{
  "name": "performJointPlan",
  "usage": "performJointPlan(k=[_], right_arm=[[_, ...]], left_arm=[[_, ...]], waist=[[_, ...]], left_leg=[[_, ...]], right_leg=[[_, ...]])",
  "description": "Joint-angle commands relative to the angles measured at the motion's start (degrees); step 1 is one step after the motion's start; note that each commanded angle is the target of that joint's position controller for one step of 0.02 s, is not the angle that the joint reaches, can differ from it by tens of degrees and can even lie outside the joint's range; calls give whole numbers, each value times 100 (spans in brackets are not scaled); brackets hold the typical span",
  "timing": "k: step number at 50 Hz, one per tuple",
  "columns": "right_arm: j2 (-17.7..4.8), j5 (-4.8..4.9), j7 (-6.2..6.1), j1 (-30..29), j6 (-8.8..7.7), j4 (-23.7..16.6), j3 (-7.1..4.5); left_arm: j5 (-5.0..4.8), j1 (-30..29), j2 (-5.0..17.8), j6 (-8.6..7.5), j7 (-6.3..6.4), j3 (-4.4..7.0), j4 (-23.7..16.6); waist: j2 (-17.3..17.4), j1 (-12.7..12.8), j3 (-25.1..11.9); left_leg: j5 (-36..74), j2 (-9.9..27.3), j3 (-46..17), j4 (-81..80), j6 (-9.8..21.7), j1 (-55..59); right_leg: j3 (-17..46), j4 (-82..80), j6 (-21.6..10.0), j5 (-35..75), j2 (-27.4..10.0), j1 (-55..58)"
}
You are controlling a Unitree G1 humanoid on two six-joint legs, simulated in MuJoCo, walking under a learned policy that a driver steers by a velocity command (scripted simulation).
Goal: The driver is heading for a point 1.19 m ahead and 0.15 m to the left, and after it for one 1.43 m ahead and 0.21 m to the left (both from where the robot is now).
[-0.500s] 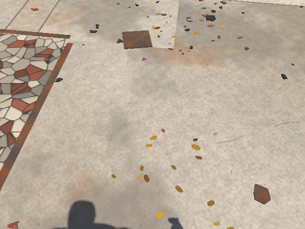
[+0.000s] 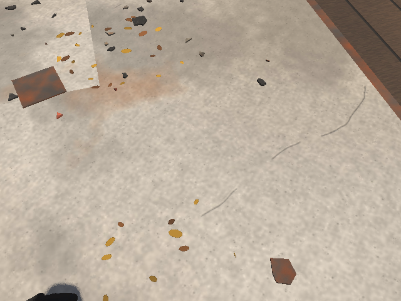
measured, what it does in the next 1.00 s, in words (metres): walks ahead: left foot, then right foot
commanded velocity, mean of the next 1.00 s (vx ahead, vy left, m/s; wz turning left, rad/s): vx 0.50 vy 0.00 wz -0.14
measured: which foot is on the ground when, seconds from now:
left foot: up 0.00-0.40, down 0.42-0.96, up 0.98-1.00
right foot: down 0.00-0.42, up 0.44-0.94, down 0.96-1.00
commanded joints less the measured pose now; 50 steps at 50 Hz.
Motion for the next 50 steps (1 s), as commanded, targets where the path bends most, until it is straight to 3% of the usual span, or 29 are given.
performJointPlan(k=[1, 3, 5, 10, 14, 18, 19, 20, 21, 22, 23, 24, 25, 26, 27, 28, 31, 34, 37, 42, 45, 46, 47, 48, 49, 50], right_arm=[[-732, -70, -5, -501, -342, -738, -97], [-742, -132, 12, -245, -203, -623, -133], [-538, -173, 14, -190, -91, -560, -86], [-232, -160, 58, -1138, -67, -749, 49], [-272, -59, 156, -1755, -122, -919, 55], [-422, -76, 242, -1735, -170, -1004, -9], [-476, -79, 240, -1534, -179, -965, -39], [-594, -98, 214, -1040, -188, -834, -118], [-839, -136, 177, -234, -197, -648, -226], [-1331, -240, 149, 559, -198, -569, -341], [-1260, -137, 203, 991, -144, -361, -352], [-822, -12, 195, 862, -123, -374, -220], [-683, -32, 165, 428, -84, -436, -166], [-592, -101, 152, 87, -52, -486, -123], [-479, -163, 151, -110, -55, -513, -79], [-409, -200, 149, -206, -74, -519, -51], [-495, -126, 132, -192, -135, -417, -75], [-650, -104, 73, -46, -107, -290, -121], [-723, -52, 36, 172, -53, -167, -131], [-830, 5, 8, 643, 83, 114, -166], [-943, 23, -39, 580, 177, 184, -219], [-979, 33, -55, 456, 205, 172, -226], [-848, 6, -68, 440, 226, 154, -173], [-537, -145, -82, 477, 211, 3, -36], [127, -126, -28, 1234, 76, -88, 164], [-491, -7, 20, 875, -38, 2, 37]], left_arm=[[35, 848, 763, -133, 63, 241, -147], [147, 490, 564, -152, 102, 151, -223], [120, 543, 599, -205, 141, 144, -80], [77, 867, 751, -215, 244, 162, 245], [24, 1280, 837, -212, 230, 177, 535], [24, 1434, 874, -121, 260, 210, 735], [25, 1384, 896, -93, 268, 218, 750], [27, 1285, 878, -67, 274, 204, 741], [77, 1279, 718, -53, 283, 131, 705], [122, 1753, 322, -104, 277, -9, 567], [61, 2112, 111, -194, 264, -89, 630], [-38, 1560, 655, -233, 236, 24, 585], [-76, 1018, 773, -258, 226, 56, 432], [-4, 712, 731, -274, 235, 47, 366], [52, 679, 665, -264, 234, 66, 366], [56, 819, 571, -236, 229, 64, 406], [79, 896, 330, -151, 247, 16, 455], [116, 370, 224, -175, 248, -33, 323], [92, -201, 91, -244, 182, -89, 219], [20, -932, 144, -320, 35, -89, -19], [40, -734, 321, -351, -22, -24, -13], [65, -286, 443, -356, -8, 48, 108], [87, 549, 701, -349, 39, 185, 367], [145, 1589, 1116, -321, 104, 302, 550], [141, 1755, 1547, -300, 88, 372, 656], [56, 1797, 950, -285, 89, 237, 634]], waist=[[-112, 445, -989], [-275, 128, -817], [-251, 70, -719], [-319, 419, -344], [-366, 690, -108], [-504, 584, -82], [-569, 460, -173], [-542, 166, -465], [-411, -198, -1125], [512, -259, -2129], [1723, -246, -2629], [1080, -415, -1959], [671, -351, -1210], [359, -221, -739], [367, -50, -501], [497, 101, -497], [515, 231, -440], [356, 112, -299], [345, -101, -197], [361, -315, -3], [465, -64, -151], [486, 232, -426], [377, 620, -994], [-247, 978, -1899], [-1781, 544, -2517], [-1216, 838, -2417]], left_leg=[[705, 298, -545, 365, 110, -2874], [988, 461, -522, -63, 18, -2173], [1188, 448, -371, -484, -137, -2002], [3072, 266, -239, -2440, -239, -1873], [3521, 81, -249, -3306, -93, -1786], [2693, -18, -257, -3718, 238, -1844], [2452, -110, -152, -3786, 334, -1541], [2437, -285, 33, -3954, 477, -816], [2722, -59, -131, -3780, 718, 488], [2560, 1217, -1933, -3623, 1439, 2727], [1151, 1898, -4096, -4531, 1952, 3703], [97, 1775, -3982, -4826, 1699, 3341], [170, 1609, -3249, -4961, 1486, 2550], [718, 1387, -2691, -5110, 1417, 1763], [1233, 1200, -2319, -5272, 1395, 1210], [1594, 1065, -2073, -5407, 1383, 894], [2404, 956, -1477, -5704, 1509, 549], [2922, 855, -1005, -5850, 1463, 615], [3034, 665, -575, -5852, 1282, 648], [3021, 995, -653, -5592, 1213, 1344], [3926, 1160, -690, -5087, 1059, 1786], [4815, 1039, -546, -4552, 960, 1764], [5225, 744, -315, -3550, 804, 1451], [3743, 406, -71, -1788, 586, 309], [-214, -673, -124, 121, 231, -1992], [-601, -414, -785, 751, 263, -2702]], right_leg=[[2857, -1909, -1191, 441, -1653, 3033], [2302, -2145, -1136, 1334, -1446, 2119], [1880, -2300, -1161, 1890, -1373, 1677], [1091, -2461, -799, 1535, -1006, 1403], [1273, -2401, -719, 899, -1250, 1782], [1548, -1926, -560, 1497, -1617, 2644], [1530, -1695, -488, 2030, -1598, 2735], [1358, -1119, -368, 2952, -1393, 2721], [1092, -48, -190, 3121, -1076, 2318], [760, 1958, 181, 1483, -428, 550], [850, 3318, 425, -2160, 203, -892], [1134, 3818, 388, -2088, -129, -1563], [881, 3745, 362, -1547, -428, -1770], [696, 3448, 370, -1110, -648, -1641], [676, 3126, 392, -804, -829, -1402], [675, 2956, 420, -624, -933, -1087], [533, 2444, 567, -359, -1023, -971], [463, 1459, 687, 530, -1067, -1177], [301, 356, 688, 1414, -917, -895], [255, -479, 541, 1430, -729, -891], [184, -736, 302, 800, -587, -473], [17, -892, 178, 759, -421, 218], [-49, -921, -3, 887, -363, 1465], [1076, -662, -381, 1139, -1387, 3241], [3810, -1272, -1352, 8, -2583, 5003], [4242, -1719, -1286, -930, -2508, 4923]])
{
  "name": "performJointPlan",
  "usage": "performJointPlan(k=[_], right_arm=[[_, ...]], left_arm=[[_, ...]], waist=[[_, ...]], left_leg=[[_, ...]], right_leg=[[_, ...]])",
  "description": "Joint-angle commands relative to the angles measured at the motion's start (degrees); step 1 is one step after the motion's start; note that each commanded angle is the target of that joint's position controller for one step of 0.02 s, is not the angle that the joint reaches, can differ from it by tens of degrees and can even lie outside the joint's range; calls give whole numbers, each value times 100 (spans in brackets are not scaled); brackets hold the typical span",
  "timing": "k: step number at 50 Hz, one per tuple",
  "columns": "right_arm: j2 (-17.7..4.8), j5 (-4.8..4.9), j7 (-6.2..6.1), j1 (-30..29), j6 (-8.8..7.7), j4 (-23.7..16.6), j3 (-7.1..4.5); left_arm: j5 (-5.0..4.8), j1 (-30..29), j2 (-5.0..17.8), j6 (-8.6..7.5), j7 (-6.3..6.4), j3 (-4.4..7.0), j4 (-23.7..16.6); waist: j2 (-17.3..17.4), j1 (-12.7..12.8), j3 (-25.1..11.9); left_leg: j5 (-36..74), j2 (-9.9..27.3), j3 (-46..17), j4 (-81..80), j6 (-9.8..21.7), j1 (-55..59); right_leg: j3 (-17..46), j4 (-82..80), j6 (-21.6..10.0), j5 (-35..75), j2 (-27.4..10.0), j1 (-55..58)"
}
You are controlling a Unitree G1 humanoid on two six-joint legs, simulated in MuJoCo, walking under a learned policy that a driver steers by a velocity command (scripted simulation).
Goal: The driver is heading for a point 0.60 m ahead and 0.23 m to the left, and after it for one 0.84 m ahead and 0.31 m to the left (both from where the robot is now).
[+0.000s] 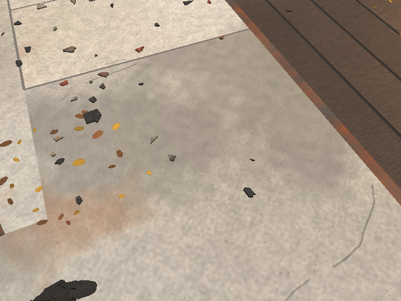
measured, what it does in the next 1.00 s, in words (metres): walks ahead, turning left: left foot, then right foot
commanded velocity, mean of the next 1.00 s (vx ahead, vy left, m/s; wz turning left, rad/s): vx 0.50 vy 0.00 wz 0.42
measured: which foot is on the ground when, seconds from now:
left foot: up 0.00-0.48, down 0.50-0.96, up 0.98-1.00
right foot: down 0.00-0.50, up 0.52-0.94, down 0.96-1.00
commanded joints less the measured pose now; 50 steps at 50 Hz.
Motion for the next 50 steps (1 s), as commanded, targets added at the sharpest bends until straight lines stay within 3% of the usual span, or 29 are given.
performJointPlan(k=[1, 2, 3, 5, 7, 10, 14, 17, 20, 22, 23, 24, 25, 26, 27, 28, 29, 30, 31, 33, 35, 39, 41, 44, 46, 47, 48, 49, 50], right_arm=[[-787, 163, 80, -253, -333, -643, -102], [-724, 129, 65, -578, -359, -707, -88], [-679, 33, 54, -716, -347, -728, -107], [-497, 55, 67, -424, -208, -614, -105], [-319, 63, 41, -414, -67, -593, -75], [-279, 42, 27, -822, -17, -725, -87], [-153, 32, 130, -1440, -74, -901, -50], [-68, 39, 218, -1939, -81, -1143, -9], [-117, 40, 323, -2209, -69, -1396, -27], [-254, 33, 379, -2027, -54, -1482, -101], [-386, 26, 383, -1666, -34, -1442, -180], [-609, 38, 358, -900, -23, -1273, -324], [-1011, 55, 264, 79, 9, -1049, -522], [-1694, 87, 179, 328, 19, -1020, -668], [-1356, 74, 182, 466, -27, -1151, -546], [-1030, 11, 179, 304, -63, -1125, -447], [-888, 21, 165, -32, -87, -1165, -410], [-725, 26, 154, -420, -82, -1242, -360], [-580, -28, 134, -673, -81, -1345, -303], [-574, -42, 98, -826, -83, -1440, -305], [-719, -16, 30, -739, -97, -1419, -349], [-835, 41, -77, -430, -40, -1314, -394], [-867, 57, -91, -222, -10, -1237, -407], [-794, 92, -111, -59, 32, -1160, -400], [-790, 66, -126, -133, 59, -1179, -413], [-706, 59, -124, -212, 75, -1209, -390], [-482, 32, -108, -216, 67, -1254, -309], [-124, -63, -92, -88, 53, -1347, -176], [42, 141, -89, 647, 3, -1543, -114]], left_arm=[[-37, 1815, 990, 20, 79, 325, 151], [-3, 1454, 901, 25, 85, 287, 116], [36, 1179, 764, 23, 69, 245, 102], [89, 956, 596, -39, 63, 206, 121], [62, 952, 672, -134, 68, 241, 250], [115, 1073, 804, -165, 134, 288, 441], [85, 1130, 893, -144, 195, 289, 587], [36, 1439, 977, -68, 222, 318, 797], [-29, 1551, 1052, 79, 245, 359, 930], [-52, 1420, 1195, 177, 302, 402, 905], [-54, 1362, 1272, 230, 344, 426, 878], [-54, 1266, 1285, 286, 385, 422, 845], [-13, 1287, 1196, 274, 426, 371, 761], [185, 1846, 411, 116, 318, 106, 471], [79, 1542, 592, -136, 213, 87, 458], [-166, 906, 942, -277, 136, 192, 286], [-173, 678, 887, -351, 139, 159, 195], [-36, 620, 870, -356, 184, 181, 231], [44, 694, 924, -299, 208, 231, 244], [97, 864, 810, -156, 208, 236, 237], [120, 731, 664, -68, 229, 199, 171], [92, -176, 440, -85, 196, 96, -62], [23, -500, 491, -121, 149, 102, -159], [-25, -607, 715, -183, 87, 180, -236], [-35, -379, 851, -236, 67, 250, -201], [-26, -10, 900, -262, 80, 299, -97], [39, 543, 1059, -290, 116, 382, 13], [109, 1369, 1369, -292, 163, 460, 86], [144, 1733, 1749, -204, 118, 557, 301]], waist=[[-959, 969, -1292], [-512, 817, -851], [-379, 655, -512], [-538, 358, -425], [-494, 280, -251], [-358, 366, -23], [-326, 591, 140], [-241, 808, 297], [-280, 824, 356], [-464, 617, 119], [-581, 395, -155], [-524, -47, -566], [-198, -494, -1095], [1293, -54, -1687], [954, -266, -2468], [626, -409, -1741], [254, -218, -1146], [-38, 32, -720], [65, 249, -537], [201, 454, -453], [211, 465, -339], [371, 120, -174], [431, -22, -159], [503, -2, -161], [656, 170, -177], [688, 381, -275], [578, 649, -673], [-178, 919, -1466], [-2238, 531, -1936]], left_leg=[[14, 204, -438, 2856, 138, -3817], [535, 471, -284, 2604, 134, -3669], [854, 622, -241, 2256, 87, -3469], [1187, 794, -302, 1967, 15, -2894], [1404, 816, -325, 1716, -86, -2883], [2280, 760, -485, 1003, -180, -3251], [3458, 605, -164, -304, -119, -3003], [3499, 551, -9, -832, -6, -3159], [2820, 452, 188, -1093, 183, -3396], [2200, 176, 518, -1119, 379, -2917], [1921, -43, 699, -1080, 498, -2379], [2054, -288, 793, -1324, 672, -1345], [2283, -81, 169, -1503, 954, 368], [1824, 1459, -2782, -1676, 2010, 2663], [1245, 1989, -4667, -2611, 2429, 3293], [1414, 1777, -3785, -2752, 2057, 2843], [1817, 1529, -3029, -2772, 1837, 1990], [2374, 1300, -2465, -2853, 1678, 1119], [2878, 1136, -2122, -2990, 1620, 475], [3312, 969, -1859, -3204, 1661, -169], [3563, 839, -1528, -3290, 1643, -590], [2882, 472, -1184, -3213, 1274, -932], [2514, 526, -1366, -3144, 1183, -896], [2132, 732, -1884, -2722, 1082, -418], [2184, 833, -2196, -2359, 987, -211], [2276, 721, -2209, -2070, 889, -243], [2389, 430, -2001, -1340, 710, -450], [1399, 5, -1443, 301, 483, -1153], [-658, -591, -828, 1997, 180, -3128]], right_leg=[[3413, -1471, -1253, -1225, -1990, 4284], [2791, -1591, -1119, -689, -1754, 3504], [2367, -1759, -1069, -121, -1566, 2851], [1777, -2113, -1017, 344, -1399, 2201], [1280, -2385, -1048, 639, -1395, 1868], [682, -2580, -955, 880, -1355, 1899], [-103, -2672, -675, 1029, -1172, 2009], [-316, -2567, -618, 1148, -1361, 2589], [-448, -2148, -508, 1848, -1584, 3326], [-628, -1496, -364, 3584, -1614, 3546], [-725, -895, -283, 4552, -1581, 3555], [-892, 143, -137, 4933, -1418, 3284], [-933, 1628, 85, 3929, -1191, 2167], [-777, 3841, 486, -746, -170, -543], [518, 4688, 466, -2701, 289, -1472], [772, 4743, 330, -2251, -74, -1968], [696, 4293, 257, -1737, -321, -1907], [640, 3758, 295, -1449, -510, -1596], [649, 3426, 349, -1239, -639, -1157], [585, 3024, 516, -1075, -656, -751], [470, 2437, 694, -715, -588, -679], [424, 611, 799, 831, -270, -279], [443, 125, 791, 1207, -110, -31], [674, -331, 659, 959, -73, 92], [686, -445, 487, 460, -73, 377], [588, -643, 361, 395, -54, 860], [702, -700, 156, 313, -283, 1807], [1699, -666, -169, -78, -1288, 3249], [4455, -1353, -1027, -1662, -2382, 4661]])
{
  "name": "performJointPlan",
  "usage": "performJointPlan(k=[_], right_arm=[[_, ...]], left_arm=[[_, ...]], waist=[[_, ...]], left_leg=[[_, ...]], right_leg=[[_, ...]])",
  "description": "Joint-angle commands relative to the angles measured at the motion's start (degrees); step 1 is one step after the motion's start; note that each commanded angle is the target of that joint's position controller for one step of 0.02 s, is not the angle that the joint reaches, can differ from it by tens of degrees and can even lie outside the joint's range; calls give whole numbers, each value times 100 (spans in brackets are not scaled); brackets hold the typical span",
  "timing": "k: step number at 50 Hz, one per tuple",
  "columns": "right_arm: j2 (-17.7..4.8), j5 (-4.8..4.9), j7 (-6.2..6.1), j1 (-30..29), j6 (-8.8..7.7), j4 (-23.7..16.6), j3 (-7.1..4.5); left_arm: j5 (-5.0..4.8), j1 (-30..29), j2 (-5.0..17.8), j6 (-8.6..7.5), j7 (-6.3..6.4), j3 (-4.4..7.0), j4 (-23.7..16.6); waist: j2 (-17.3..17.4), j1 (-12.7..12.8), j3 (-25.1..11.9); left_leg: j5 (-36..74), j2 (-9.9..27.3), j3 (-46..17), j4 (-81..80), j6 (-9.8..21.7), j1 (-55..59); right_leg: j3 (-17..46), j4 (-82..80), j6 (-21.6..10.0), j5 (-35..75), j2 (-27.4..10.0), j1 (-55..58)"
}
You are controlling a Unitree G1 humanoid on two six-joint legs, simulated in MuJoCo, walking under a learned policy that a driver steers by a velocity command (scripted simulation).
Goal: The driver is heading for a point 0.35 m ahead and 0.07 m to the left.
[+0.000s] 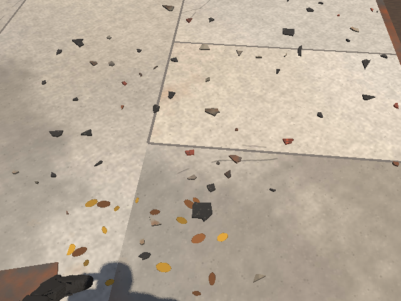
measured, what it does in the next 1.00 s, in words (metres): walks ahead: left foot, then right foot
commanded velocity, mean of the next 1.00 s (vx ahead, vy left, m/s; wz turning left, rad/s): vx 0.23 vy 0.00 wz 0.28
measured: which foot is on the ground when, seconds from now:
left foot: up 0.00-0.44, down 0.46-1.00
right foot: down 0.00-0.46, up 0.48-0.78, down 0.80-1.00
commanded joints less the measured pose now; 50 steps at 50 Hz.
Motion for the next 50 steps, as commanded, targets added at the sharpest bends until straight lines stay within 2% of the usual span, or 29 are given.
performJointPlan(k=[1, 2, 3, 4, 5, 8, 12, 16, 19, 21, 22, 23, 24, 25, 26, 27, 28, 29, 31, 33, 36, 39, 40, 41, 42, 43, 44, 47, 50], right_arm=[[-579, 125, -10, 507, -139, -512, -9], [-833, 78, -4, -95, -108, -577, -88], [-769, 22, -11, -357, -81, -615, -92], [-696, -23, 10, -540, -80, -681, -106], [-591, 14, 51, -515, -62, -708, -108], [-312, 49, 94, -614, 19, -804, -61], [-204, 20, 149, -1007, 17, -957, -8], [24, -67, 277, -1658, -102, -1117, 92], [-108, -62, 369, -1782, -121, -1219, 39], [-373, -136, 366, -1197, -122, -1071, -93], [-604, -162, 317, -619, -121, -886, -208], [-1024, -219, 205, -120, -83, -806, -300], [-1265, -356, 125, -346, -55, -944, -201], [-804, -275, 188, -237, -49, -949, -80], [-619, -206, 240, -546, -47, -908, -25], [-465, -128, 247, -915, -57, -833, 26], [-344, -128, 240, -1179, -63, -808, 77], [-384, -172, 237, -1416, -57, -781, 68], [-453, -280, 222, -1654, -78, -714, 27], [-394, -284, 180, -1743, -88, -612, 38], [-340, -266, 113, -1728, -33, -418, 67], [-159, -212, 104, -1770, 23, -236, 151], [-27, -229, 111, -1551, 21, -98, 198], [-29, -275, 112, -1346, 19, -22, 198], [-6, -233, 86, -1135, 42, -3, 171], [-142, -265, 50, -1363, 62, 34, 159], [-155, -240, 26, -1413, 80, 35, 132], [-140, -240, -14, -1304, 121, 229, 120], [-107, -193, 0, -1313, 86, 401, 116]], left_arm=[[-51, 1641, 1121, 23, 2, 395, 1], [-65, 1426, 825, 59, 30, 314, -45], [-7, 1170, 738, 90, 36, 267, -68], [14, 1021, 618, 112, 48, 232, -17], [45, 966, 570, 102, 69, 206, 21], [-11, 1003, 624, 43, 79, 243, 165], [-8, 1051, 853, 70, 102, 318, 320], [-68, 1140, 985, 204, 151, 312, 492], [-198, 1306, 1164, 286, 155, 348, 649], [-286, 1154, 1267, 327, 184, 379, 673], [-272, 1175, 1153, 336, 188, 340, 691], [-73, 1350, 887, 308, 184, 230, 599], [156, 2134, 300, 275, 70, -19, 544], [-44, 2257, 712, 302, 6, 30, 839], [-225, 1612, 975, 368, -2, 116, 691], [-198, 1234, 872, 422, 53, 91, 595], [-120, 1113, 839, 504, 128, 100, 637], [-92, 1254, 817, 608, 177, 110, 683], [-57, 1535, 631, 732, 258, 84, 812], [-13, 1480, 529, 778, 314, 54, 853], [-10, 1150, 541, 831, 318, 55, 834], [89, 1093, 461, 809, 262, 42, 882], [155, 1060, 518, 790, 251, 36, 853], [147, 983, 812, 769, 267, 70, 770], [75, 741, 992, 756, 266, 134, 868], [76, 587, 674, 706, 237, 64, 819], [112, 563, 519, 656, 232, 11, 874], [44, 639, 512, 523, 222, -12, 998], [10, 807, 533, 515, 244, -18, 1150]], waist=[[-1485, 687, -1296], [-954, 829, -656], [-559, 738, -344], [-535, 664, -81], [-711, 552, -27], [-735, 509, 70], [-522, 561, 132], [-467, 725, 248], [-610, 661, 104], [-669, 227, -236], [-496, -80, -563], [113, -211, -1128], [1464, 363, -2003], [887, 57, -2978], [560, 14, -2140], [296, 138, -1428], [146, 269, -1029], [238, 496, -835], [457, 692, -773], [509, 673, -834], [582, 532, -756], [462, 648, -404], [302, 626, -250], [-130, 438, -45], [-942, 147, 97], [-883, 289, 205], [-890, 267, 174], [-582, 318, 55], [-330, 416, -132]], left_leg=[[-325, 345, 161, 3262, -116, -3620], [223, 513, 307, 3406, -152, -3752], [629, 704, 453, 3313, -193, -3543], [889, 854, 465, 3069, -215, -3453], [1050, 1001, 500, 2919, -215, -3195], [1278, 1121, 687, 2559, -277, -3196], [2113, 1176, 777, 1601, -363, -3444], [2986, 838, 1314, 28, -300, -2535], [2807, 644, 1381, -559, -104, -2127], [2771, 392, 1485, -1064, 143, -1288], [3402, 267, 1515, -1440, 304, -336], [5751, 1024, 717, -1160, 568, 1077], [8278, 2739, -1361, -674, 1760, 2815], [7253, 2912, -1804, -1013, 2068, 2656], [6546, 2476, -1083, -1250, 1783, 2049], [5833, 2153, -656, -1454, 1480, 1365], [5347, 2001, -431, -1666, 1309, 643], [4991, 1859, -176, -1917, 1202, -142], [4626, 1700, 145, -2187, 1188, -876], [4081, 1617, 308, -2274, 1160, -1049], [2333, 1576, 257, -2480, 1030, -1185], [431, 1291, 305, -2450, 606, -1595], [61, 1113, 364, -2357, 327, -1700], [-24, 824, 558, -1996, 75, -1715], [515, 499, 1008, -1884, -109, -1174], [992, 497, 1033, -1630, -177, -647], [1261, 523, 1044, -1530, -134, -403], [1781, 620, 947, -1544, -16, -362], [2357, 643, 962, -1503, -30, -300]], right_leg=[[4266, -1339, -1243, -2881, -2519, 4234], [3312, -1366, -1014, -2547, -2289, 3607], [2585, -1427, -906, -1705, -2051, 2993], [2072, -1530, -903, -1066, -1856, 2565], [1648, -1651, -852, -690, -1717, 2269], [910, -1970, -975, -70, -1645, 2064], [156, -2099, -1037, 762, -1683, 2292], [-685, -1796, -864, 2441, -1407, 2070], [-688, -1377, -766, 2976, -1578, 2495], [-754, -553, -586, 3711, -1520, 2639], [-927, 284, -398, 3539, -1301, 2387], [-1051, 1644, -103, 1803, -966, 1413], [-703, 3745, 299, -3478, -235, -365], [376, 4268, 313, -3666, -345, -259], [290, 4266, 324, -3355, -543, -606], [170, 3902, 335, -3003, -680, -833], [185, 3562, 379, -2720, -798, -655], [176, 3218, 424, -2448, -840, -107], [10, 2623, 489, -2100, -711, 596], [-5, 1966, 479, -1802, -685, 929], [-14, 1231, 381, -1140, -647, 1267], [-152, 112, 177, -471, -510, 1885], [57, -285, 64, -201, -678, 2014], [451, -591, -119, -96, -1071, 1865], [460, -735, -291, -1495, -1043, 942], [427, -989, -221, -2121, -888, 465], [393, -1067, -105, -2140, -858, 327], [228, -831, 49, -1187, -728, 743], [141, -637, 16, -501, -668, 1119]])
